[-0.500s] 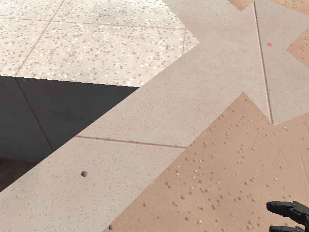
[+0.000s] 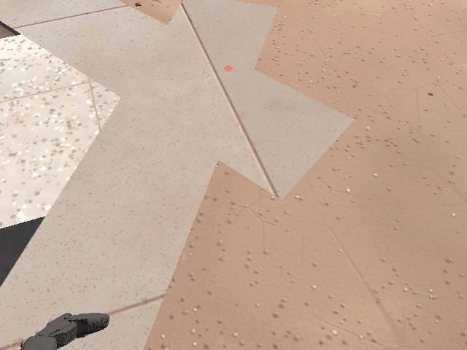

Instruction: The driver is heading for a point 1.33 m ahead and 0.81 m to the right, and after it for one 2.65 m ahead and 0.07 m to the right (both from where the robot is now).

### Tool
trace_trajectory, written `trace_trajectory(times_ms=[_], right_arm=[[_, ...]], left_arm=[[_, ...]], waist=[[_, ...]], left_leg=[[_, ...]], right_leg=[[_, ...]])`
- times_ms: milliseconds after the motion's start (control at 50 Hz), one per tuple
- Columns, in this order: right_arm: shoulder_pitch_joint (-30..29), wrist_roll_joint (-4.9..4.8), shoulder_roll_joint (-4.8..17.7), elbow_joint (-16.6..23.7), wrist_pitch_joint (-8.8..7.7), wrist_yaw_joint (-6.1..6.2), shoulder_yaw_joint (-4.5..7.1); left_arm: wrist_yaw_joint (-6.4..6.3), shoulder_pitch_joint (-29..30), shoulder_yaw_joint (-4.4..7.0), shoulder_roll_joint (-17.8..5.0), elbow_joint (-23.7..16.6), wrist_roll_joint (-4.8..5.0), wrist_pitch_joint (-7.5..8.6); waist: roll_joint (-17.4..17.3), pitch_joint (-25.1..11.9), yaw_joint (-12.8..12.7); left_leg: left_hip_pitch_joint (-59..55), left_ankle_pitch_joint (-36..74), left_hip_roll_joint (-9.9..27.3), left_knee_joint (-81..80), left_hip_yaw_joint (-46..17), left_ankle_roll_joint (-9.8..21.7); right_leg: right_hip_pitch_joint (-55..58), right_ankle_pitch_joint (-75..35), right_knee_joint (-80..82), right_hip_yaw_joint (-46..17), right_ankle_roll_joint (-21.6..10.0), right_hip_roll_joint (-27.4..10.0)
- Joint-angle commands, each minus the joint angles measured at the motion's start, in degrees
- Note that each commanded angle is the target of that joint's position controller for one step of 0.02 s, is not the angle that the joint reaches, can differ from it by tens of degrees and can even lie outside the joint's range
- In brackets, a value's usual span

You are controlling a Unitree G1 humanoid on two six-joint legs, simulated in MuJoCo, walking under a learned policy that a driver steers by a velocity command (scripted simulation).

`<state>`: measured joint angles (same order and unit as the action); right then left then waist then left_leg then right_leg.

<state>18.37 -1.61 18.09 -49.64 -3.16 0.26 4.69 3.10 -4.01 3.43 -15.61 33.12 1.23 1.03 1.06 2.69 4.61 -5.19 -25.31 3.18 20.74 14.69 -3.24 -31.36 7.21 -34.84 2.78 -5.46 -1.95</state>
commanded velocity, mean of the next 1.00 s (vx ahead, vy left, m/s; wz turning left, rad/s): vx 0.50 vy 0.00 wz -0.35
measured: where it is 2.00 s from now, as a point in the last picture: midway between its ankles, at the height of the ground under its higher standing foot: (330, 172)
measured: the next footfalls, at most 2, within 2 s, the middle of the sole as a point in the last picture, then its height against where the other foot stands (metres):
right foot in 0.02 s outside the picture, level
left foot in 0.50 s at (213, 333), level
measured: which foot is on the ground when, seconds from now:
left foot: down 0.00-0.00, up 0.02-0.48, down 0.50-1.00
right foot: up 0.00-0.00, down 0.02-0.52, up 0.54-1.00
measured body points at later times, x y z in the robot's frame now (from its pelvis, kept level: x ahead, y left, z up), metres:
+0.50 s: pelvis +0.30 -0.01 +0.01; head +0.32 -0.03 +0.46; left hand +0.39 +0.27 -0.10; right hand +0.47 -0.30 -0.07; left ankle +0.45 +0.07 -0.72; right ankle +0.13 -0.09 -0.72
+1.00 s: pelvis +0.56 -0.09 +0.01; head +0.59 -0.11 +0.46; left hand +0.86 +0.04 -0.06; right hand +0.46 -0.36 -0.12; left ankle +0.45 +0.07 -0.72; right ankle +0.66 -0.25 -0.71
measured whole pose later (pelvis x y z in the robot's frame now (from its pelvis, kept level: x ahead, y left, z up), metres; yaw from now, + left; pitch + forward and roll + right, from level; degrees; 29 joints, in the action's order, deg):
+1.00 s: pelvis +0.56 -0.09 +0.01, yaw -20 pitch +3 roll +2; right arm 21.2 -0.9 17.7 -49.4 -3.6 -0.4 3.2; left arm 2.7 -3.5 1.8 -14.7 36.5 1.0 3.3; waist 1.2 0.7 5.4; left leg -4.7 -21.2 -1.0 14.0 5.3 -0.4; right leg -32.5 3.1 -31.9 0.1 -3.5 -1.9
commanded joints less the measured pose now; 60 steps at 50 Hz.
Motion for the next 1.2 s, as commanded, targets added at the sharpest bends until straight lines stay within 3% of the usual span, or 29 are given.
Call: trace_trajectory(times_ms=[20, 40, 60, 80, 100, 140, 220, 320, 400, 460, 500, 520, 540, 560, 580, 620, 700, 760, 840, 940, 980, 1020, 1040, 1060, 1080, 1100, 1120, 1160, 1200], right_arm=[[-2.57, 0.96, 8.53, 4.79, -0.16, 0.81, 1.27], [2.21, 2.99, 0.4, 8.48, -1.72, -0.03, -1.39], [-3.89, 0.77, 5.88, 9.1, -3.83, -0.87, -0.63], [-8.54, -1.04, 8.07, 10.69, -4.8, -1.28, -0.05], [-8.87, -0.21, 7.2, 10.49, -5.26, -1.01, -0.42], [-7.38, 1.84, 7.51, 9.56, -4.57, -0.61, 0.12], [-8.99, 2.74, 4.92, 10.21, -2.58, -0.49, -0.4], [-18.84, 2.15, 1.96, 12.26, -2.82, -1.4, -1.84], [-22.86, 1.5, 3.63, 13.92, -3.6, -2.31, -1.44], [-20.68, 1.52, 5.01, 14.04, -4.06, -2.55, -0.75], [-10.52, 2.1, 7.48, 11.62, -4.45, -2.06, 0.72], [-0.8, 2.78, 10.45, 10.6, -4.51, -1.76, 1.46], [5.19, 2.69, 14.17, 7.98, -3.82, -2.13, 2.8], [5.74, 0.55, 8.73, 7.7, -3.61, -2.46, 1.45], [2.31, 0.51, 6.02, 8.26, -3.28, -2.1, 0.65], [-2.97, 1.89, 4.5, 8.94, -2.62, -1.81, -0.19], [-3.37, 1.51, 4.05, 8.04, -3.11, -1.61, -0.6], [-2.1, 1.11, 6.69, 6.97, -2.82, -1.19, 0.09], [0.23, 0.99, 7.67, 5.31, -2.42, -0.93, 0.17], [3.3, 0.8, 8.35, 2.64, -1.31, -0.76, 0.45], [2.29, 0.6, 9.44, 2.65, -0.61, -0.34, 0.84], [0.75, 0.57, 10.07, 3.42, 0.34, 0.53, 0.95], [0.76, 1.49, 8.91, 4.82, 0.24, 1.19, 0.29], [5.33, 3.03, 2.32, 8.01, -1.14, 0.53, -2.15], [3.33, 2.29, 4.72, 7.35, -3.14, -0.3, -1.92], [-1.62, 0.12, 7.74, 9.09, -4.31, -1.06, -1.04], [-4.44, 0.13, 7.3, 9.85, -4.93, -1.11, -1.33], [-5.18, 2.19, 7.11, 10.02, -4.49, -0.51, -0.76], [-3.69, 2.42, 6.08, 10.24, -3.25, -0.49, -0.76]], left_arm=[[-1.72, -22.86, 6.52, -14.49, 1.69, 0.2, -0.53], [-1.89, -19.33, 6.71, -20.54, 0.7, 0.53, 0.21], [-1.46, -21.32, 5.31, -15.48, -0.72, 0.22, 1.22], [-1.26, -19.3, 4.26, -12.39, 0.15, -0.19, 2.07], [-1.28, -16.04, 3.68, -10.89, 0.09, -0.03, 2.43], [-1.63, -10.11, 2.65, -8.43, -1.34, -1.05, 2.5], [-2.92, -10.5, 2.87, -9.65, -0.12, -0.68, 2.88], [-3.91, -14.83, 2.77, -9.9, 2.78, -0.28, 2.54], [-3.77, -18.79, 2.53, -9.51, 5.79, 0.01, 2.43], [-3.93, -18.97, 2.71, -9.91, 6.99, -0.28, 1.66], [-3.87, -17.2, 2.1, -8.53, 6.63, -0.51, 1.35], [-3.98, -16.73, 1.1, -6.63, 5.24, -1.37, 1.37], [-3.85, -25.58, -0.03, -2.56, 5.53, 0.04, 2.15], [-3.81, -23.93, 0.35, -6.72, 6.28, 0.42, 2.69], [-3.63, -16.81, 1.19, -9.61, 5.17, 0.94, 2.9], [-3.54, -9.91, 0.97, -8.3, 3.16, -0.62, 3.42], [-3.16, -11.81, 0.39, -4.58, 3.84, -0.74, 2.9], [-3.04, -6.48, -0.46, -3.03, 2.32, -1.26, 3.11], [-1.98, -0.23, -0.88, -2.44, 1.58, -0.39, 3.45], [-0.57, 5.75, -0.56, -3.34, -1.3, 0.2, 3.23], [-0.12, 4.48, 0.03, -4.5, -1.73, -0.23, 3.13], [-0.3, -6.76, 2.23, -7.99, 0.9, -0.57, 2.87], [-0.99, -16.55, 3.96, -11.85, 3.03, -0.45, 2.5], [-1.45, -20.29, 5.3, -18.51, 3.4, -0.26, 2.37], [-1.43, -21.88, 4.08, -14.21, 3.13, 0.25, 2.54], [-1.51, -19.42, 3.13, -11.58, 3.24, -0.2, 2.73], [-1.61, -16.13, 2.78, -10.44, 2.8, -0.31, 2.8], [-1.7, -10.57, 1.96, -8.39, 1.46, -1.09, 2.7], [-2.03, -8.82, 2.03, -8.22, 1.15, -1.0, 2.84]], waist=[[0.62, -13.74, -14.8], [15.1, -18.42, -6.39], [8.54, -24.04, -11.49], [5.79, -15.36, -11.53], [1.2, -10.76, -8.88], [0.5, -6.76, -4.52], [0.61, -4.52, -3.47], [2.92, -2.72, -7.88], [3.7, -1.09, -9.73], [5.74, -0.9, -8.21], [5.21, -7.15, -2.8], [0.39, -16.11, 1.28], [-17.88, -23.49, -1.31], [-14.64, -20.73, 0.25], [-8.75, -11.96, 1.23], [-2.81, -3.63, -1.24], [-6.28, -3.42, -4.37], [-4.88, -2.42, -3.17], [-5.03, -1.46, -0.48], [-4.77, 0.91, 0.59], [-5.52, -0.3, -1.18], [-5.25, -7.4, -7.69], [-2.27, -13.28, -11.73], [11.91, -19.71, -8.79], [10.34, -24.91, -10.59], [7.56, -16.69, -10.94], [2.92, -11.42, -9.42], [0.35, -6.14, -5.23], [2.62, -5.56, -3.14]], left_leg=[[19.59, 44.5, 8.29, 35.43, -1.78, 4.92], [44.64, -8.32, -3.81, 54.5, -8.2, 1.97], [50.77, -8.39, -3.55, 60.11, -19.96, 2.8], [54.69, -2.41, -0.99, 58.35, -19.72, 3.93], [51.75, 2.63, 1.45, 52.92, -19.65, 4.36], [44.01, 7.27, 3.93, 46.04, -19.96, 3.4], [41.0, 12.72, 2.79, 35.96, -17.88, -0.05], [35.76, 31.77, -0.7, 15.36, -16.62, -0.58], [36.66, 31.09, -1.25, 9.47, -17.54, 1.74], [35.08, 23.18, -1.99, 7.44, -16.68, 4.51], [19.9, 24.5, -2.42, 5.4, -15.32, 7.97], [3.9, 26.83, 6.21, 7.71, -24.68, 11.98], [-16.04, 14.31, 17.86, 3.09, -50.66, 21.89], [-15.99, 0.57, 19.03, -2.6, -59.06, 21.27], [-8.79, -0.91, 17.12, -3.8, -50.99, 18.65], [5.1, 9.73, 12.81, -6.4, -40.25, 17.11], [12.07, 23.48, 9.31, -10.1, -30.54, 17.15], [12.89, 28.49, 8.88, -11.98, -25.84, 17.01], [11.75, 28.57, 7.51, -12.71, -18.5, 14.33], [3.35, 30.63, 11.34, -10.58, -15.77, 12.56], [0.55, 43.78, 11.79, -5.71, -13.7, 11.21], [2.56, 61.29, 9.31, 9.97, -9.33, 8.7], [13.82, 52.67, 7.39, 24.78, -7.85, 6.46], [39.5, 13.32, -3.32, 47.61, -8.35, 2.47], [47.95, -6.69, -5.23, 55.09, -19.03, 2.82], [52.76, -2.63, -1.98, 56.24, -20.44, 3.69], [51.53, 2.23, 0.37, 52.49, -19.66, 4.14], [45.06, 7.19, 3.15, 44.81, -19.36, 3.07], [41.2, 7.91, 3.32, 41.27, -18.84, 1.25]], right_leg=[[37.66, 0.03, 3.79, -7.17, -6.91, -0.29], [53.37, 10.32, 10.19, -41.01, -17.33, -14.47], [54.98, 17.61, 17.53, -50.5, -18.45, -17.08], [49.22, 13.26, 18.31, -41.95, -15.44, -15.47], [40.6, 7.2, 18.15, -34.95, -13.29, -12.86], [28.01, -4.4, 19.88, -27.23, -11.62, -9.35], [19.08, -13.36, 21.78, -20.65, -11.76, -6.38], [16.74, -6.44, 21.34, -15.93, -7.41, -2.9], [23.54, -4.37, 18.0, -19.94, -6.8, -6.44], [29.1, -11.24, 14.3, -22.7, -5.69, -8.84], [28.13, -25.3, 2.89, -19.47, -3.2, -4.74], [19.9, -16.59, -12.57, -16.07, -0.97, -1.13], [-1.91, 16.28, -33.24, -10.97, 3.92, 8.17], [-10.37, 25.26, -39.88, -14.67, 4.09, 6.27], [-13.59, 20.7, -41.51, -13.85, 3.94, 3.58], [-11.63, 13.49, -35.62, -9.75, 3.98, -0.88], [-5.88, 10.68, -25.53, -7.3, 5.13, -3.69], [-6.36, 2.82, -15.04, -5.84, 6.18, -4.26], [-3.16, -10.15, -3.08, -3.96, 5.53, -2.84], [-5.3, -6.9, 1.89, -3.96, 2.76, -1.25], [-2.06, -1.73, 2.84, -1.79, 0.94, 0.71], [14.34, -1.7, 5.71, 1.57, -1.91, 4.92], [31.16, -3.72, 4.93, -6.4, -4.89, 0.59], [52.18, 4.67, 8.35, -36.29, -15.15, -13.84], [56.19, 10.5, 15.64, -49.82, -17.28, -17.21], [50.57, 9.38, 16.59, -41.01, -14.16, -15.08], [42.13, 4.54, 17.02, -33.73, -12.26, -12.51], [28.41, -5.64, 19.85, -26.49, -10.74, -8.96], [22.09, -11.03, 21.59, -24.04, -11.79, -7.59]])
Velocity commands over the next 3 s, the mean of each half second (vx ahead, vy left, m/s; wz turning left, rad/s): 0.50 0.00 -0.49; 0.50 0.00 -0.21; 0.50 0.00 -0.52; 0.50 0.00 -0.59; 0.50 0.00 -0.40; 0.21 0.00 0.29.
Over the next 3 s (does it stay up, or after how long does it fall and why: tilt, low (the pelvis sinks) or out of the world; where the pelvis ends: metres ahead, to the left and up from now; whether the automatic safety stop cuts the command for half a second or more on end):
stays up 1.26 -0.79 0.02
